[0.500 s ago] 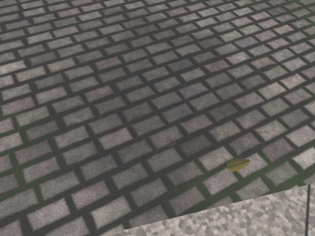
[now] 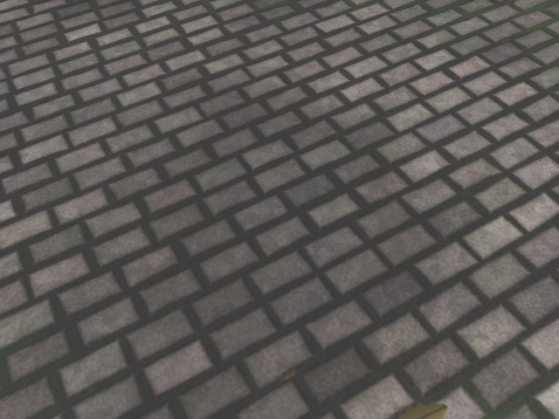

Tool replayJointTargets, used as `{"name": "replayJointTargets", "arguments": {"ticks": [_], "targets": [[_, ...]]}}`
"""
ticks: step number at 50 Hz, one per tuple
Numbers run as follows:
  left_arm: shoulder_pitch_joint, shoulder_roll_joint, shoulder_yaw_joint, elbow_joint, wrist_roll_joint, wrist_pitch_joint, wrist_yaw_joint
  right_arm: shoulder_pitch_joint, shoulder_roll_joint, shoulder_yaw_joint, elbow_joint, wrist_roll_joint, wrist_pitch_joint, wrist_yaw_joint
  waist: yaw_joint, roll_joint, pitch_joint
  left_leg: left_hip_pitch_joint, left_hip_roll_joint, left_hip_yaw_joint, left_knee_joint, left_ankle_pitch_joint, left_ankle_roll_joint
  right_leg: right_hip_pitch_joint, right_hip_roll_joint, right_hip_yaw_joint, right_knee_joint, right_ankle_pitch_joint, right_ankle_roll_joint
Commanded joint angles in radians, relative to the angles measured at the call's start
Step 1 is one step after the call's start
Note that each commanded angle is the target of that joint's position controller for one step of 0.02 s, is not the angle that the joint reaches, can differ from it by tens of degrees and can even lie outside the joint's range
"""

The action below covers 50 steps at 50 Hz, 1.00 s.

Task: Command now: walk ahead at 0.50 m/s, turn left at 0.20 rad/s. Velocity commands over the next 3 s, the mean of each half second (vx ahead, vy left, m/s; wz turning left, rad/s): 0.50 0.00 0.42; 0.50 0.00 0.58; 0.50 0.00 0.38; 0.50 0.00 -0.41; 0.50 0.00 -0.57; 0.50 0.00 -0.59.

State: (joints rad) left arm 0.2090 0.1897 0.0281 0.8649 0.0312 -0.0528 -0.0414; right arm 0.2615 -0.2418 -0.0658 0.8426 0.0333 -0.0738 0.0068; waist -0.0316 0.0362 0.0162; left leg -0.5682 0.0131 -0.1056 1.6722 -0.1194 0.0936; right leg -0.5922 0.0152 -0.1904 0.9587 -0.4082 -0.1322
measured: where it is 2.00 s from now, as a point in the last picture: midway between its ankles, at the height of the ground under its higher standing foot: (161, 256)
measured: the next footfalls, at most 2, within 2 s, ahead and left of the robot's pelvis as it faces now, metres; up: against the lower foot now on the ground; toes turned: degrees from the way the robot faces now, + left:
left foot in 0.48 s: +0.35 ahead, +0.07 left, +0.00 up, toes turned +16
right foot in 0.86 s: +0.68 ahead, -0.08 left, +0.00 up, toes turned +30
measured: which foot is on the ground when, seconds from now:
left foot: up 0.00-0.46, down 0.48-0.86, up 0.88-1.00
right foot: down 0.00-0.50, up 0.52-0.84, down 0.86-1.00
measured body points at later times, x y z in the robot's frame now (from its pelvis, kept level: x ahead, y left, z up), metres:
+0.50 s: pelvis +0.26 -0.01 +0.05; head +0.27 -0.03 +0.50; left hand +0.21 +0.28 -0.07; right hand +0.49 -0.21 -0.06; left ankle +0.31 +0.06 -0.68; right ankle +0.08 -0.06 -0.64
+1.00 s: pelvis +0.54 -0.01 +0.05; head +0.56 -0.01 +0.50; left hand +0.52 +0.29 -0.04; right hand +0.77 -0.19 -0.06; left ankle +0.41 +0.06 -0.56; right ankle +0.64 -0.10 -0.68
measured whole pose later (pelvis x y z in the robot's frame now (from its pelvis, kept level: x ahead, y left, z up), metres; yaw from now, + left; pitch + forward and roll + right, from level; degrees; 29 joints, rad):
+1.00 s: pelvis +0.54 -0.01 +0.05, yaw +32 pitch +2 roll -1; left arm 0.21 0.24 0.05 0.72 0.02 -0.10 0.01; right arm 0.33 -0.30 -0.08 0.67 0.03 -0.03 0.00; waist 0.00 0.04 -0.02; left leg -0.53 0.00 -0.05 1.33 -0.38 0.01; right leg -0.37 -0.02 -0.03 0.55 -0.22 0.02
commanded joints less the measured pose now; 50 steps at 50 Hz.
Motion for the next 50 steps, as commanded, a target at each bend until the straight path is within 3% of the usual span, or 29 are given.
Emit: {"name": "replayJointTargets", "arguments": {"ticks": [1,2,4,7,9,11,14,19,22,23,24,25,26,27,28,29,30,31,33,35,36,39,42,43,44,45,46,48,50], "targets": [[0.052,-0.051,-0.018,0.038,-0.014,-0.071,-0.018,0.084,0.055,0.041,-0.069,0.006,0.001,0.001,-0.030,-0.095,-0.056,-0.250,0.039,-0.125,0.121,0.075,0.073,0.221,-0.260,0.440,-0.585,0.238,0.064],[0.045,-0.041,-0.015,0.047,-0.018,-0.064,-0.007,0.053,0.061,0.046,-0.068,0.011,0.013,-0.004,-0.028,-0.068,-0.034,-0.277,0.031,-0.120,0.014,0.100,0.064,0.227,-0.223,0.336,-0.620,0.244,0.076],[0.039,-0.035,-0.022,0.054,-0.015,-0.061,0.012,0.019,0.008,0.033,-0.074,0.011,0.029,0.005,-0.031,-0.062,-0.022,-0.260,0.024,-0.079,-0.158,0.128,0.049,0.225,-0.192,0.199,-0.672,0.463,0.122],[0.063,0.056,-0.009,0.077,-0.010,-0.067,0.047,-0.092,-0.016,0.025,-0.104,-0.010,0.037,0.018,-0.003,-0.102,-0.021,-0.213,-0.021,0.027,-0.396,0.261,0.023,0.240,-0.122,0.026,-0.751,0.663,0.186],[0.125,0.116,0.002,0.092,-0.012,-0.074,0.075,-0.140,-0.010,0.023,-0.117,-0.003,0.038,0.028,0.028,-0.118,-0.041,-0.218,-0.021,0.067,-0.544,0.283,0.013,0.358,-0.143,0.022,-0.779,0.766,0.204],[0.173,0.134,0.002,0.101,-0.004,-0.068,0.095,-0.198,-0.016,0.015,-0.128,0.013,0.044,0.035,0.055,-0.086,-0.039,-0.269,-0.013,0.070,-0.665,0.287,0.016,0.508,-0.173,0.030,-0.805,0.713,0.204],[0.194,0.156,0.009,0.097,-0.015,-0.054,0.112,-0.266,-0.017,0.008,-0.147,0.013,0.044,0.048,0.077,-0.089,-0.004,-0.304,-0.006,0.095,-0.821,0.245,0.016,0.666,-0.227,0.018,-0.813,0.791,0.212],[0.204,0.225,0.037,0.077,-0.037,-0.020,0.135,-0.292,-0.019,-0.007,-0.178,0.002,0.051,0.067,0.052,-0.138,-0.011,-0.084,-0.067,0.262,-1.022,0.066,0.026,0.771,-0.248,-0.059,-0.633,1.346,0.206],[0.163,0.267,0.066,0.025,-0.041,0.015,0.149,-0.177,-0.060,-0.025,-0.149,0.017,0.061,0.067,0.001,-0.179,-0.036,0.048,-0.093,0.293,-1.090,-0.076,0.041,0.784,-0.278,-0.049,-0.415,1.518,0.166],[0.123,0.278,0.075,0.000,-0.041,0.019,0.144,-0.080,-0.105,-0.045,-0.129,0.020,0.062,0.058,-0.048,-0.171,-0.067,0.170,-0.097,0.273,-1.149,-0.097,0.072,0.729,-0.271,-0.037,-0.282,1.497,0.156],[0.044,0.290,0.081,-0.028,-0.045,0.015,0.134,0.112,-0.161,-0.074,-0.081,0.015,0.057,0.042,-0.160,-0.112,-0.138,0.432,-0.079,0.195,-1.296,0.016,0.127,0.589,-0.201,-0.049,-0.011,1.282,0.157],[-0.060,0.177,0.056,-0.079,-0.027,-0.011,0.114,0.197,-0.197,-0.086,-0.046,-0.007,0.061,0.016,-0.185,0.114,-0.119,0.729,0.088,-0.073,-1.242,0.058,0.224,0.132,-0.044,0.004,0.394,0.310,0.170],[0.037,0.086,0.027,-0.146,-0.046,-0.068,0.081,0.116,-0.224,-0.070,-0.075,-0.040,0.037,0.009,-0.045,0.186,-0.213,0.931,0.296,-0.628,-1.304,-0.175,0.452,-0.261,0.076,0.250,0.716,-0.162,0.199],[-0.036,0.137,0.031,-0.172,-0.075,-0.115,0.049,0.108,-0.139,-0.055,-0.091,-0.033,0.022,0.002,-0.080,0.056,-0.201,0.860,0.302,-0.640,-1.423,-0.392,0.417,-0.344,-0.003,0.391,0.670,-0.077,0.160],[-0.044,0.173,0.036,-0.190,-0.087,-0.129,0.027,0.048,-0.078,-0.035,-0.100,-0.028,0.010,0.005,-0.009,-0.044,-0.070,0.722,0.259,-0.522,-1.467,-0.352,0.344,-0.347,-0.036,0.362,0.534,0.021,0.132],[-0.021,0.176,0.038,-0.174,-0.061,-0.120,0.027,-0.032,-0.051,-0.019,-0.119,-0.017,0.001,0.006,0.050,-0.142,-0.022,0.589,0.196,-0.397,-1.491,-0.243,0.272,-0.281,-0.079,0.320,0.425,0.095,0.122],[0.001,0.190,0.043,-0.176,-0.038,-0.111,0.030,-0.070,-0.068,-0.019,-0.142,-0.013,-0.002,0.005,0.076,-0.123,0.012,0.468,0.173,-0.349,-1.492,-0.159,0.272,-0.213,-0.098,0.314,0.346,0.104,0.143],[0.001,0.202,0.048,-0.177,-0.028,-0.099,0.033,-0.080,-0.074,-0.016,-0.153,-0.020,-0.004,-0.001,0.086,-0.127,0.032,0.366,0.151,-0.306,-1.496,-0.102,0.263,-0.146,-0.125,0.306,0.282,0.101,0.165],[-0.065,0.163,0.031,-0.215,-0.019,-0.085,0.042,-0.069,-0.124,-0.028,-0.167,-0.022,-0.003,-0.012,0.081,-0.093,0.044,0.204,0.092,-0.196,-1.487,0.035,0.232,-0.040,-0.130,0.239,0.064,0.124,0.196],[-0.173,0.105,0.004,-0.245,-0.015,-0.082,0.044,-0.004,-0.182,-0.051,-0.172,-0.014,0.002,-0.021,0.018,-0.037,0.021,0.112,0.020,-0.108,-1.445,0.027,0.184,0.110,-0.085,0.194,-0.188,0.264,0.206],[-0.207,0.104,0.003,-0.253,-0.025,-0.080,0.044,0.054,-0.198,-0.058,-0.166,-0.014,0.008,-0.020,-0.016,-0.008,-0.005,0.128,0.021,-0.116,-1.423,0.001,0.172,0.149,-0.054,0.186,-0.259,0.321,0.216],[-0.194,0.166,0.027,-0.257,-0.055,-0.080,0.039,0.118,-0.173,-0.053,-0.163,-0.002,0.024,-0.018,-0.029,0.066,-0.049,0.247,0.058,-0.208,-1.334,-0.112,0.131,0.196,-0.024,0.224,-0.400,0.379,0.219],[-0.075,0.211,0.066,-0.235,-0.046,-0.091,0.038,0.103,-0.115,-0.040,-0.185,-0.011,0.027,-0.019,0.057,0.100,-0.099,0.263,0.036,-0.237,-1.146,-0.137,0.053,0.379,-0.030,0.232,-0.463,0.314,0.147],[0.079,0.265,0.086,-0.219,-0.028,-0.098,0.044,0.072,-0.047,-0.019,-0.215,-0.022,0.020,-0.016,0.133,0.038,-0.200,0.163,-0.018,-0.161,-0.887,-0.183,0.000,0.581,-0.176,0.365,-0.458,0.251,0.078],[0.197,0.358,0.104,-0.199,0.005,-0.087,0.049,0.152,0.032,0.004,-0.260,-0.007,0.007,-0.016,0.109,-0.278,-0.342,-0.132,-0.124,-0.021,-0.526,-0.465,-0.068,0.881,-0.431,0.829,-0.575,0.099,-0.079],[0.217,0.331,0.103,-0.183,-0.012,-0.081,0.046,0.195,-0.053,-0.005,-0.259,0.020,0.002,-0.014,0.106,-0.373,-0.359,-0.314,-0.058,-0.041,-0.311,-0.462,-0.084,0.918,-0.492,1.098,-0.648,-0.171,-0.149],[0.164,0.245,0.082,-0.204,-0.020,-0.071,0.053,0.129,-0.110,-0.019,-0.254,0.021,0.009,-0.015,0.131,-0.260,-0.243,-0.381,-0.010,-0.036,-0.215,-0.368,-0.093,0.844,-0.448,0.954,-0.656,-0.242,-0.114],[0.079,0.182,0.061,-0.198,-0.017,-0.052,0.057,0.005,-0.123,-0.027,-0.282,-0.015,0.019,-0.014,0.107,-0.131,-0.104,-0.316,0.049,0.006,-0.254,-0.230,-0.089,0.597,-0.348,0.650,-0.652,0.002,-0.051],[0.026,0.161,0.054,-0.183,-0.012,-0.051,0.057,0.002,-0.097,-0.029,-0.298,-0.008,0.035,-0.005,0.051,-0.163,-0.028,-0.218,0.084,0.000,-0.330,-0.205,-0.085,0.431,-0.301,0.496,-0.709,0.127,-0.034]]}}
Over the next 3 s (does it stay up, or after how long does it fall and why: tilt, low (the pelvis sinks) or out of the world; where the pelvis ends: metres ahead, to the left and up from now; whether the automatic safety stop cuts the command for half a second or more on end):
stays up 1.46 0.45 0.05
